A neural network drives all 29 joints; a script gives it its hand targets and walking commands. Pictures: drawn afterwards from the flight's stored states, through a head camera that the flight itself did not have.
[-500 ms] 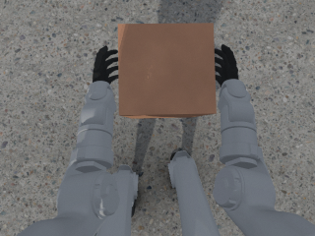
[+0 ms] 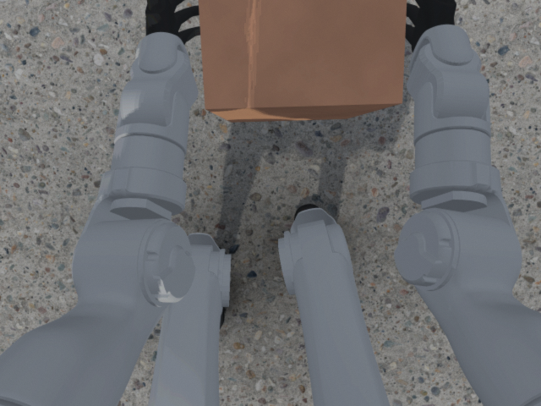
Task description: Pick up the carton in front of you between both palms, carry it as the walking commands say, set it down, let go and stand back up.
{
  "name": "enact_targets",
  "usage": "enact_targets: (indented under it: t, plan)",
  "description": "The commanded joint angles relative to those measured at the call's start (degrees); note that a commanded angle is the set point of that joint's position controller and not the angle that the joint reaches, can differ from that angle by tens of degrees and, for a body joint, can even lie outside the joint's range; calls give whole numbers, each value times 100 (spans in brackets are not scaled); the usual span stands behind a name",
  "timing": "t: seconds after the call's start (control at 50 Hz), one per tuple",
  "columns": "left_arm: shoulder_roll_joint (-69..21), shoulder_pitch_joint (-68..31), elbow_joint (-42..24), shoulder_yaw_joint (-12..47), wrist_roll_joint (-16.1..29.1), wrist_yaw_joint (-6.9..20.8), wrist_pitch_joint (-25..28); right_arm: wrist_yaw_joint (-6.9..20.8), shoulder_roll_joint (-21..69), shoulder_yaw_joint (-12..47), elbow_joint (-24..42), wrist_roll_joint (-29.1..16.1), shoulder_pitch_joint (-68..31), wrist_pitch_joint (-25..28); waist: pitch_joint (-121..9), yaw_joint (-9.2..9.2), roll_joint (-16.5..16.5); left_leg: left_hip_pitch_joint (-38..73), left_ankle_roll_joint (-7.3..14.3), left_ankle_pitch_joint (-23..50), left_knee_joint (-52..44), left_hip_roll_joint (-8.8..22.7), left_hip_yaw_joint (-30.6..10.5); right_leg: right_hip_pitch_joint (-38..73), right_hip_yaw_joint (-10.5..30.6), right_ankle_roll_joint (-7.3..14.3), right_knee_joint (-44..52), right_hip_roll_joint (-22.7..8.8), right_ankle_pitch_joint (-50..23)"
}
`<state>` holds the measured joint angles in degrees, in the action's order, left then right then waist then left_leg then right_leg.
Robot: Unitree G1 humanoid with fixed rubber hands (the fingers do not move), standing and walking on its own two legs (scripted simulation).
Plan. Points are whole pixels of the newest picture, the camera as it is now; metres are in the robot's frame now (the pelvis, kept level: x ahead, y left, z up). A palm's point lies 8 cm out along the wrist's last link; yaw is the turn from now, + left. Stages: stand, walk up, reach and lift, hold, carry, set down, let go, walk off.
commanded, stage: set down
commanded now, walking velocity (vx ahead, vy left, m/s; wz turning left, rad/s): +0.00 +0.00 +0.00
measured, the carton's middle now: (293, 41) +0.54 -0.15 -0.21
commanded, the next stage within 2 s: none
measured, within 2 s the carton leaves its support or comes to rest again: rests again in 0.78 s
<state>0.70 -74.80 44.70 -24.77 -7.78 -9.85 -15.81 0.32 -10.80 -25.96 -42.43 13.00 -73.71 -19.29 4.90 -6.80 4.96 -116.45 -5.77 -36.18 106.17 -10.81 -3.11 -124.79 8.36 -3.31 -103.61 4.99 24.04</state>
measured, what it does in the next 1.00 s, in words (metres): lowers itself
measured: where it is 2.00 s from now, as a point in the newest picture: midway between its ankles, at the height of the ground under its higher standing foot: (266, 284)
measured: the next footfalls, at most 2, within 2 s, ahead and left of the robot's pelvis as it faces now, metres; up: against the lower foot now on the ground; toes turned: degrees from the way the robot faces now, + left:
none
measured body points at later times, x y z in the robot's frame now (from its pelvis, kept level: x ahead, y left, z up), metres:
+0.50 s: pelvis +0.00 +0.00 -0.06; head +0.38 -0.08 +0.17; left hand +0.58 +0.00 -0.24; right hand +0.52 -0.31 -0.24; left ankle +0.08 +0.13 -0.43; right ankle +0.13 -0.13 -0.43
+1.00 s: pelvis -0.01 +0.01 -0.07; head +0.37 -0.06 +0.15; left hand +0.57 +0.01 -0.26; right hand +0.50 -0.30 -0.26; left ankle +0.08 +0.13 -0.43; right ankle +0.13 -0.13 -0.43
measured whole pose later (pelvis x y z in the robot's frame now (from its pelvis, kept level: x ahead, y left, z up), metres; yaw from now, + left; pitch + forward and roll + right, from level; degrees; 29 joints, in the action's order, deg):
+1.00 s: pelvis -0.01 +0.01 -0.07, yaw +2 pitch +37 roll +1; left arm 10.9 -92.2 61.3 -8.3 3.7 -10.7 -12.6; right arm 6.6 -21.7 -25.6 -56.8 7.7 -86.0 -14.7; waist 25.9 -10.4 6.4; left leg -123.0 -5.6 -37.3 123.3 -14.2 -3.7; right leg -127.8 3.8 -2.1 -119.4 -2.3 28.3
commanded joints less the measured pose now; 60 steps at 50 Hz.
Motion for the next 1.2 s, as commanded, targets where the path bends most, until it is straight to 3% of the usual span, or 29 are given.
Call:
enact_targets:
  t: [0.0, 0.16, 0.2, 0.28, 0.36, 0.46, 0.62, 0.82, 1.18]
  plan:
    - [-4527, -3988, -165, 2448, 729, 1198, 203, 1385, 4660, 2458, -42, -849, -3352, 142, -6740, -410, -662, 1123, 284, 842, -647, -370, 1057, 5717, -1225, -17, 456, 111, -1774]
    - [-4196, -4596, -153, 2711, 1128, 1148, 227, 1420, 4161, 2551, -122, -1177, -3967, 198, -6604, -539, -645, 953, 300, 839, -26, -327, 1135, 5848, -1222, 36, -202, 5, -2216]
    - [-4138, -4712, -86, 2702, 1149, 1163, 228, 1480, 4089, 2490, -84, -1249, -4183, 233, -6210, -593, -409, 1148, 344, 926, 110, -303, 1105, 5136, -1247, 51, -224, 2, -2042]
    - [-4151, -4731, -45, 2866, 1274, 1146, 328, 1542, 3824, 2339, -289, -1263, -4093, 357, -5717, -764, -8, 1078, 299, 1230, 349, -278, 1049, 4859, -1130, 195, -476, -32, -2556]
    - [-4256, -4925, -196, 3184, 1525, 1100, 409, 1580, 3639, 2210, -307, -1316, -4143, 425, -5919, -1025, 220, 1267, 258, 1546, 486, -283, 975, 4965, -1113, 285, -659, -53, -2980]
    - [-4340, -4743, -13, 3184, 1524, 1093, 404, 1710, 3592, 2034, -541, -1277, -3963, 396, -5631, -1125, 367, 1278, 243, 1665, 530, -289, 905, 4581, -1131, 326, -780, -89, -2898]
    - [-4111, -4723, 196, 3078, 1519, 1081, 430, 1820, 3182, 1749, -689, -1154, -4025, 460, -5063, -1202, 569, 1490, 297, 1603, 559, -251, 728, 3530, -1186, 379, -823, -213, -2168]
    - [-3655, -4950, 373, 3129, 1694, 1063, 526, 1751, 2617, 1588, -789, -1164, -4337, 624, -4690, -1344, 677, 1470, 315, 1340, 667, -207, 655, 3346, -1117, 453, -875, -316, -1823]
    - [-2542, -4307, 1283, 2330, 1108, 1210, 518, 1768, 1872, 922, -1719, -648, -3483, 585, -2720, -1138, 754, 670, 365, 421, 680, -104, 603, 2365, -924, 586, -885, -356, -717]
